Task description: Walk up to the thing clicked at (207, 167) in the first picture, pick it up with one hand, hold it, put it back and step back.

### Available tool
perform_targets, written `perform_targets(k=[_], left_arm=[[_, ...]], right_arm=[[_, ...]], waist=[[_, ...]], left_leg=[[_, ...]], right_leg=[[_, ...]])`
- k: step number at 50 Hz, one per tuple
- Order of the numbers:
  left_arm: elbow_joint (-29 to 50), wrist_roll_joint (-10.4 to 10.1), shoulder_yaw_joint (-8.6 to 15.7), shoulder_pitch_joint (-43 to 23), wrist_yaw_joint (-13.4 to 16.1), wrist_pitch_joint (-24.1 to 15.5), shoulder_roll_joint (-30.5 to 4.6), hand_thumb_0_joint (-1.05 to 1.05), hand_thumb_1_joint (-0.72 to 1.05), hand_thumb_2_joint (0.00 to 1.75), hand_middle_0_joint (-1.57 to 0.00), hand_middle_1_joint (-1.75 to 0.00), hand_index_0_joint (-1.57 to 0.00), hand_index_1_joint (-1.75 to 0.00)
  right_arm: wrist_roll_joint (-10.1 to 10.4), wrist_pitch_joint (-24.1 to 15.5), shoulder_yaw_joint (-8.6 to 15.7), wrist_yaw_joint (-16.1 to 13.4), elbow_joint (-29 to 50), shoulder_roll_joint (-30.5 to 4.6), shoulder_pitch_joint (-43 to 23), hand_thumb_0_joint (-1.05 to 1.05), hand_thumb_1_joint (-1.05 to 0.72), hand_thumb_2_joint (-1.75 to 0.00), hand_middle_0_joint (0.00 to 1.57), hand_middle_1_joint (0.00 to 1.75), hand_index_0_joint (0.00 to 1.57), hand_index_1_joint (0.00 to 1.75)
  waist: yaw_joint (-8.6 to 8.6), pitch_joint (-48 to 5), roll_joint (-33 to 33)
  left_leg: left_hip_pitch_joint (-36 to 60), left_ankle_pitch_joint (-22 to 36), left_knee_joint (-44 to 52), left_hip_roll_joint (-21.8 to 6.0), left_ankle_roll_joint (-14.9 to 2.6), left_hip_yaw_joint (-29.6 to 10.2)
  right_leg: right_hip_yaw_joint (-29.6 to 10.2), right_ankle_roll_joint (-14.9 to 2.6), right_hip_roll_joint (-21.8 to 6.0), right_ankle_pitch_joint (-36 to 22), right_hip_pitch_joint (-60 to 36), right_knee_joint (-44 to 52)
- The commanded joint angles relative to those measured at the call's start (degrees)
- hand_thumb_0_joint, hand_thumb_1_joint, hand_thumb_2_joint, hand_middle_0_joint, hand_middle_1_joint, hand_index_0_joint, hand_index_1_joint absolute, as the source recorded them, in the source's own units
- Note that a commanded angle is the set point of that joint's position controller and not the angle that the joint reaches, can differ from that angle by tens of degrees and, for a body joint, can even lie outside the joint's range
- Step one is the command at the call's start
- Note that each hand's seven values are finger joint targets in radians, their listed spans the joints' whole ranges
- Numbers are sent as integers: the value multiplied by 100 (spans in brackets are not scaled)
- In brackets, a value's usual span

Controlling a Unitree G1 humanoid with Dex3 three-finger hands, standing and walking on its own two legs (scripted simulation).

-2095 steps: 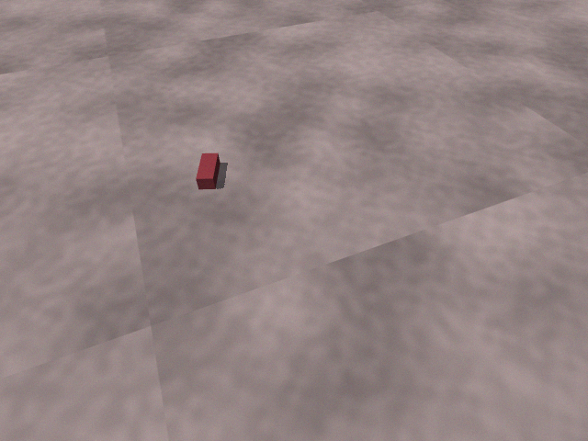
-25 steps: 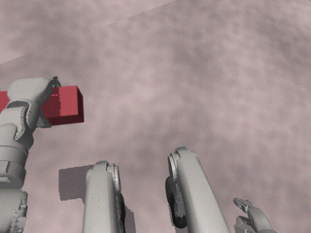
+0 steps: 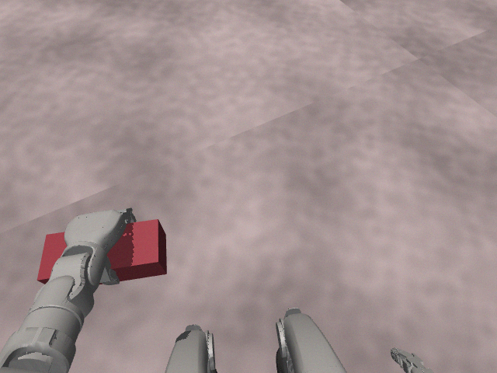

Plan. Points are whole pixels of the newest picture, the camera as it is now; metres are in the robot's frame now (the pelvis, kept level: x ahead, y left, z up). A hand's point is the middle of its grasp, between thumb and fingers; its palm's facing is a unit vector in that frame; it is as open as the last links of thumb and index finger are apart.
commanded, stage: lift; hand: left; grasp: from above
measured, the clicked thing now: (108, 254) +0.37 +0.24 -0.11
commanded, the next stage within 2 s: hold in 0.42 s
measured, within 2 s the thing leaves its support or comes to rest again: neither
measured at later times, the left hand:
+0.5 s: hand (93, 233) +0.36 +0.22 +0.01, palm faces -0.45 -0.06 -0.89, open 11.1 cm
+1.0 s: hand (77, 216) +0.37 +0.22 +0.05, palm faces -0.46 -0.04 -0.89, open 11.1 cm
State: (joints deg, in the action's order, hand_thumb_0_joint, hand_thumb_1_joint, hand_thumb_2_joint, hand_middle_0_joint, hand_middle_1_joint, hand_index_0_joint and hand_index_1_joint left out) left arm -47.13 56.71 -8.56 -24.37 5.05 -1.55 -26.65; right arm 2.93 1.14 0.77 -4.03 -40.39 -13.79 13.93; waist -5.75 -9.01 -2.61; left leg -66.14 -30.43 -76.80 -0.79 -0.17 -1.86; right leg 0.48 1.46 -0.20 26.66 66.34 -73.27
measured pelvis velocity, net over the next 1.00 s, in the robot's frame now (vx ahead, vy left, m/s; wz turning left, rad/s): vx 0.06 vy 0.01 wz -0.01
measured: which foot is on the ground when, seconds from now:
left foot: down 0.00-1.00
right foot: down 0.00-1.00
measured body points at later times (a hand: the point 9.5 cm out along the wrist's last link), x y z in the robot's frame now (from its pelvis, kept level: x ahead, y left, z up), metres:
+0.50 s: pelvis +0.04 +0.00 +0.08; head +0.09 -0.01 +0.53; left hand +0.38 +0.22 +0.06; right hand +0.12 -0.27 -0.04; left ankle +0.06 +0.12 -0.61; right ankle +0.08 -0.14 -0.61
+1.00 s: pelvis +0.06 +0.01 +0.11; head +0.09 -0.01 +0.56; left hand +0.39 +0.22 +0.10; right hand +0.17 -0.26 -0.01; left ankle +0.06 +0.12 -0.61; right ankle +0.08 -0.14 -0.61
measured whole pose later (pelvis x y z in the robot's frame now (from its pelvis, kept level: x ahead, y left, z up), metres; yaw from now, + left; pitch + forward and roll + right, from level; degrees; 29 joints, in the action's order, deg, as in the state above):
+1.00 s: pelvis +0.06 +0.01 +0.11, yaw -1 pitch +7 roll -1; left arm -40.7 57.4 -11.9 -16.0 1.1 -1.2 -23.4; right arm 3.3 2.7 3.0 -2.9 -40.6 -14.3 13.0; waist -1.5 -4.2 -2.7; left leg -27.1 -21.2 -41.1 -0.5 -0.6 0.8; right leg -1.6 1.7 -0.7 17.9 28.4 -39.0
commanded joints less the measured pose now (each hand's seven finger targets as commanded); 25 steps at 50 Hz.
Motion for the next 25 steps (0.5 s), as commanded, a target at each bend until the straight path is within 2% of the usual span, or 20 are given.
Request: perform_targets(k=[1, 3, 9, 11, 13, 14, 15, 17, 18, 19, 21, 23, 25], left_arm=[[898, 29, 478, -1760, 424, -2, -1119, 0, 56, 90, -84, -93, -88, -89], [804, 54, 309, -1813, 483, 27, -898, 0, 60, 92, -87, -94, -91, -90], [656, 81, 285, -1632, 555, 122, -875, 0, 60, 97, -88, -96, -91, -93], [710, 86, 349, -1600, 568, 130, -937, 0, 59, 96, -86, -97, -90, -93], [854, 108, 237, -1700, 557, 145, -815, 0, 61, 96, -88, -96, -91, -93], [801, 109, 330, -1657, 563, 151, -930, 0, 60, 97, -87, -96, -90, -93], [763, 94, 346, -1534, 565, 174, -904, 0, 58, 97, -86, -95, -89, -92], [756, 79, 268, -1408, 552, 204, -803, 0, 57, 94, -85, -95, -89, -91], [908, 76, 271, -1555, 528, 181, -839, 0, 57, 93, -85, -94, -89, -90], [838, 82, 292, -1436, 518, 184, -859, 0, 57, 94, -85, -94, -88, -91], [943, 17, 233, -1373, 486, 181, -754, 0, 58, 96, -87, -95, -90, -91], [1019, 46, 201, -1355, 433, 168, -740, 0, 58, 96, -86, -95, -90, -92], [1159, 21, 206, -1384, 396, 147, -763, 0, 56, 95, -84, -96, -88, -92]], right_arm=[[-17, -323, 302, -80, 392, -841, 246, 0, -89, -90, 20, 30, 20, 30], [-21, -344, 315, -81, 344, -837, 272, 0, -89, -90, 20, 30, 20, 30], [-33, -349, 357, -58, 262, -839, 322, 0, -89, -90, 20, 30, 20, 30], [-43, -349, 371, -49, 295, -844, 305, 0, -89, -90, 20, 30, 20, 30], [-43, -338, 380, -41, 319, -824, 265, 0, -89, -90, 20, 30, 20, 30], [-46, -333, 399, -40, 338, -841, 205, 0, -89, -90, 20, 30, 20, 30], [-54, -338, 395, -36, 311, -828, 220, 0, -89, -89, 20, 30, 20, 30], [-46, -320, 398, -28, 334, -813, 172, 0, -89, -90, 20, 30, 20, 30], [-38, -321, 410, -26, 337, -827, 156, 0, -89, -89, 20, 30, 20, 30], [-46, -311, 432, -24, 336, -843, 123, 0, -89, -90, 20, 30, 20, 30], [-34, -288, 432, -9, 360, -837, 88, 0, -89, -89, 20, 30, 20, 30], [-26, -281, 449, -14, 335, -837, 92, 0, -89, -89, 20, 30, 20, 30], [-34, -270, 459, -12, 323, -843, 72, 0, -89, -89, 20, 30, 20, 30]], waist=[[42, -1884, -287], [12, -1822, -248], [92, -1628, -68], [155, -1582, -73], [146, -1577, -107], [171, -1542, -70], [187, -1481, -103], [202, -1413, 13], [199, -1433, -10], [250, -1376, -63], [245, -1307, 3], [217, -1461, -47], [261, -1461, -87]], left_leg=[[1864, 355, 1868, 125, -91, -45], [2158, 559, 2047, 118, -78, -41], [2700, 1228, 2490, 145, -81, 56], [2824, 1247, 2657, 168, -86, 84], [3024, 1365, 2775, 175, -83, 96], [3105, 1335, 2868, 173, -79, 91], [3164, 1361, 2954, 169, -67, 106], [3273, 1427, 3101, 176, -80, 111], [3380, 1464, 3176, 164, -63, 92], [3474, 1488, 3247, 164, -54, 111], [3638, 1509, 3404, 152, -57, 110], [3876, 1773, 3460, 152, -33, 114], [4086, 2077, 3536, 129, -13, 97]], right_leg=[[-44, -232, 206, -320, -1814, 1639], [-19, -235, 215, -525, -1970, 1821], [-72, -225, 205, -1066, -2709, 2383], [-116, -220, 190, -1081, -2956, 2565], [-160, -212, 175, -1213, -3085, 2721], [-145, -207, 185, -1149, -3187, 2805], [-135, -214, 191, -1161, -3256, 2871], [-141, -208, 185, -1241, -3392, 3018], [-130, -211, 188, -1245, -3433, 3040], [-116, -213, 193, -1248, -3462, 3108], [-85, -217, 202, -1262, -3563, 3244], [-94, -224, 218, -1479, -3702, 3279], [-49, -226, 231, -1693, -3805, 3330]])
